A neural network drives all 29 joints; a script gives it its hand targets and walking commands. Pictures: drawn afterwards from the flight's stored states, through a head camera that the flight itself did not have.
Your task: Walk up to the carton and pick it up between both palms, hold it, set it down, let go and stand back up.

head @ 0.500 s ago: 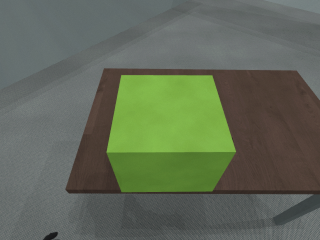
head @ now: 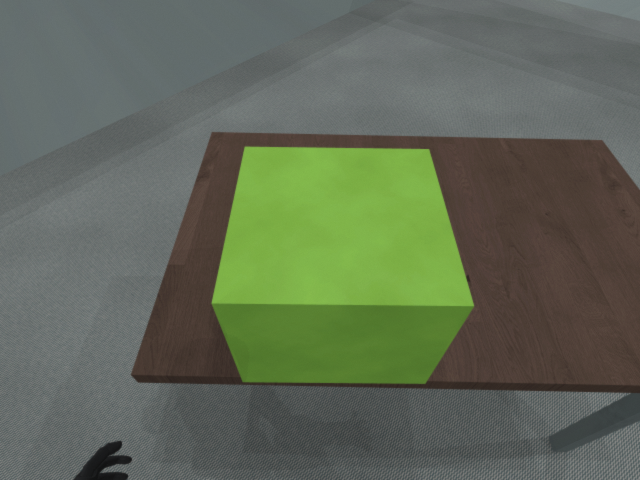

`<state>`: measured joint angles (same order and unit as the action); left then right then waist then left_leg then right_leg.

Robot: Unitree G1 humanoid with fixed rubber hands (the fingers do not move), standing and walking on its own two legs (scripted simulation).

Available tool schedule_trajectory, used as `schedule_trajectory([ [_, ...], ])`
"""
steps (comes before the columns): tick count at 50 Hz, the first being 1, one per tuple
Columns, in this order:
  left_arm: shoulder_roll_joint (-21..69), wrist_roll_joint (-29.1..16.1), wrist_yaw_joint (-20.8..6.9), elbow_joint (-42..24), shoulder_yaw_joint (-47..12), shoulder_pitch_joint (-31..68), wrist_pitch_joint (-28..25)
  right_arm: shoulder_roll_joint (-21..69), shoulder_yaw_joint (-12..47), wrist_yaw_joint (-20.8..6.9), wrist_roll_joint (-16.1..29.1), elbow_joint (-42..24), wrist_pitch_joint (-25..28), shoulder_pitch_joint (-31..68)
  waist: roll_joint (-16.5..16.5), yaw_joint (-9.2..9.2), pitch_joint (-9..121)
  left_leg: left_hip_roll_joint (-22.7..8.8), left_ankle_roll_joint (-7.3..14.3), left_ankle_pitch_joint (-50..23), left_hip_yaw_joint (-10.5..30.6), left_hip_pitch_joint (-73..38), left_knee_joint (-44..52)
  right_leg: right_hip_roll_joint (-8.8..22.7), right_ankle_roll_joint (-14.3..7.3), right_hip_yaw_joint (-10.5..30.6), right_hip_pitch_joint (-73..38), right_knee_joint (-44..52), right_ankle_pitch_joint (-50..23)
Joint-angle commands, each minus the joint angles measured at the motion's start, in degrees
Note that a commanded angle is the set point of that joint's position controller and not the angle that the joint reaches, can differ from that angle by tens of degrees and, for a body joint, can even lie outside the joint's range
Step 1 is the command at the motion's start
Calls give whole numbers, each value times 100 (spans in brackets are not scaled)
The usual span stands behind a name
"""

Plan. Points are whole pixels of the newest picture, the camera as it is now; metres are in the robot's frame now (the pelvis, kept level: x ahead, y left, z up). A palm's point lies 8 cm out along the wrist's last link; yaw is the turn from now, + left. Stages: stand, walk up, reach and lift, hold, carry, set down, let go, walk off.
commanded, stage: reach and lift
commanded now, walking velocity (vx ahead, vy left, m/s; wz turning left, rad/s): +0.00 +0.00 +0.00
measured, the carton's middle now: (335, 266) +0.43 +0.00 -0.03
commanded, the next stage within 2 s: none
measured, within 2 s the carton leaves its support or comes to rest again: neither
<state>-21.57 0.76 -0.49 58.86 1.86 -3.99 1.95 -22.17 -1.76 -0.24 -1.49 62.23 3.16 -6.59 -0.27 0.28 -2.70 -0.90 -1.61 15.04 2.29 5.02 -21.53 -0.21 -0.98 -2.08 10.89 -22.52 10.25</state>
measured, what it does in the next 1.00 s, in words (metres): stands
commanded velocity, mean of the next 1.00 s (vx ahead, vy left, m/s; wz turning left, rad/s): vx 0.00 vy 0.00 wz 0.00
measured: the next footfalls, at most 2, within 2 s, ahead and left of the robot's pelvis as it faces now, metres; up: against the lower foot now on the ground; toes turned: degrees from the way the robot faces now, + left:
none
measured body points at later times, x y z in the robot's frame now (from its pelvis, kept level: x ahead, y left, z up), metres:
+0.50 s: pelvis -0.03 +0.00 -0.01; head +0.00 +0.02 +0.44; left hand +0.14 +0.28 -0.09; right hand +0.13 -0.30 -0.08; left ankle -0.04 +0.13 -0.74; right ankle +0.02 -0.11 -0.74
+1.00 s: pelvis -0.03 -0.01 +0.00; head -0.03 +0.00 +0.45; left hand +0.15 +0.25 -0.06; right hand +0.15 -0.27 -0.05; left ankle -0.04 +0.13 -0.74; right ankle +0.02 -0.11 -0.74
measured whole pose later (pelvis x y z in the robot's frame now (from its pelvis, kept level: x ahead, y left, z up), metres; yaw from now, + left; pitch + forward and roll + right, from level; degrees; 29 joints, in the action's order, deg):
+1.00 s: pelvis -0.03 -0.01 +0.00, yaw +0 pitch -4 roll +0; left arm -13.4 -4.3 2.9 19.9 5.0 -12.9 9.1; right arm -16.0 -5.1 -5.8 5.7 28.6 5.5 -14.1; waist 1.9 1.6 -3.3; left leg -2.3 -2.1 13.2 -1.0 4.9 -21.9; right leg -0.9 -1.7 -1.8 10.1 -22.0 8.3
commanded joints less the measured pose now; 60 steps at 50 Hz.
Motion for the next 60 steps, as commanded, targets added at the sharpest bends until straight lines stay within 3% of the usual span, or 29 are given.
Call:
schedule_trajectory([
  [1,-790,5,257,-2732,220,1453,1756,-939,-861,-359,-164,-765,719,1340,70,-137,-183,-210,66,232,-714,1784,-752,-70,-124,-300,-455,-798,227],
  [2,-621,134,198,-2871,252,1157,2028,-1000,-825,-437,-119,-886,667,980,259,-215,147,-160,90,-62,-678,1624,-914,-95,-71,-298,-554,-878,-169],
  [4,-789,289,71,-3436,544,684,2380,-1076,-750,-379,101,-1042,606,517,563,-110,920,-19,4,-1253,-727,712,-1343,-28,78,-249,-645,-948,-1576],
  [5,-862,358,13,-3630,620,494,2465,-1078,-701,-359,225,-1085,569,185,549,-121,1043,19,-19,-1475,-661,465,-1344,-52,53,-263,-792,-917,-1924],
  [6,-890,405,11,-3899,696,318,2497,-1116,-668,-326,340,-1293,587,106,320,-140,1265,-12,-104,-1690,-630,507,-1320,-93,3,-240,-1024,-947,-2215],
  [8,-903,547,8,-4047,850,45,2504,-1051,-628,-298,382,-1483,580,-80,279,-63,1267,1,-116,-1552,-580,733,-1167,-89,-33,-132,-1303,-877,-2396],
  [9,-759,569,31,-4023,874,-69,2486,-1043,-590,-336,415,-1526,569,24,129,8,1146,20,-120,-1490,-562,811,-1030,-98,-55,-72,-1425,-760,-2339],
  [11,-579,637,111,-4060,798,-76,2531,-1048,-769,-433,286,-1678,392,116,-269,62,489,-19,-49,-170,-515,1229,-588,-163,-97,-50,-1141,-516,-568],
  [12,-516,650,172,-4214,807,35,2535,-956,-735,-450,235,-1817,341,141,-388,67,251,-83,19,156,-520,1574,-376,-172,-107,-40,-1348,-522,-416],
  [15,-341,501,217,-4501,838,-69,2400,-887,-704,-524,354,-2222,455,168,-171,48,430,79,-128,-1021,-608,1146,-492,-117,-119,-14,-1350,-326,-1559],
  [17,-321,408,240,-4493,816,-64,2305,-751,-650,-565,383,-2333,380,126,-27,78,272,146,-61,-571,-654,1035,-449,-133,-81,82,-953,-204,-958],
  [19,-229,292,292,-4616,817,-17,2213,-673,-641,-590,446,-2615,353,78,209,62,287,142,-39,-536,-679,1040,-387,-159,-81,69,-926,-162,-1050],
  [22,-257,162,319,-4826,828,-101,2000,-678,-620,-605,470,-2752,373,-89,76,18,429,145,-84,-578,-671,888,-351,-105,-44,119,-847,-121,-1073],
  [25,-42,4,378,-5035,656,-232,1877,-619,-680,-661,502,-2969,352,-165,-114,-54,561,62,-68,-298,-568,958,-120,-153,-90,30,-790,-113,-625],
  [27,72,-49,350,-4993,675,-364,1823,-625,-786,-649,421,-3041,301,-270,-27,-37,496,58,-48,-196,-563,1056,-31,-196,-87,-1,-818,-136,-562],
  [31,94,11,377,-5011,634,-322,1617,-850,-918,-669,421,-3357,259,-199,-409,-64,522,-180,178,606,-411,1970,532,-451,35,-166,-1684,-471,-632],
  [33,240,-89,381,-4995,548,-253,1461,-842,-965,-674,415,-3462,235,-107,-274,-60,362,-219,254,735,-412,2337,711,-497,70,-166,-1936,-478,-648],
  [36,158,-193,339,-4763,612,-182,1232,-618,-895,-608,451,-3638,280,-25,132,49,302,-45,251,532,-551,1994,539,-317,71,75,-1570,-190,-184],
  [37,144,-258,336,-4617,657,-295,1186,-502,-810,-591,434,-3710,270,-66,471,109,206,36,266,441,-611,1841,412,-231,71,158,-1404,-35,36],
  [40,91,-505,346,-4564,664,-319,946,-236,-601,-560,551,-4012,294,-177,804,114,268,262,210,84,-741,1080,275,-40,58,331,-852,390,443],
  [41,52,-527,312,-4480,660,-344,891,-201,-584,-533,569,-3967,277,-239,682,179,173,282,217,46,-725,1091,257,9,66,385,-803,453,505],
  [43,25,-517,340,-4586,641,-406,800,-160,-548,-543,723,-3974,280,-333,425,131,143,264,137,57,-707,928,337,59,46,359,-739,524,511],
  [45,70,-425,338,-4406,660,-441,704,-125,-571,-527,702,-3965,321,-343,347,220,124,291,131,-33,-725,980,378,86,43,410,-887,600,431],
  [50,105,-522,386,-4698,547,-709,188,-104,-617,-498,833,-4049,673,-497,188,175,409,257,-7,-425,-658,875,382,46,82,370,-963,559,-165],
  [51,133,-592,412,-4820,465,-659,67,-150,-662,-497,855,-4108,744,-480,121,85,459,254,-23,-425,-617,819,410,-20,58,316,-970,543,-165],
  [53,247,-637,492,-4990,304,-628,-142,-149,-703,-534,945,-3964,852,-381,-30,74,511,179,-67,-265,-532,838,485,-87,-4,263,-955,474,-26],
  [55,284,-682,568,-4983,241,-733,-326,-262,-702,-594,1063,-3823,1001,-367,-132,98,481,164,-141,-595,-529,849,465,-153,-50,238,-913,477,-184],
  [58,350,-759,597,-4973,172,-848,-588,-377,-734,-680,1191,-3777,1215,-291,93,79,683,140,-182,-734,-457,722,411,-193,-62,260,-906,464,-282],
  [60,308,-754,613,-4944,152,-945,-795,-442,-725,-705,1313,-3674,1336,-396,15,106,570,135,-223,-926,-422,703,364,-193,-87,300,-917,437,-489],
])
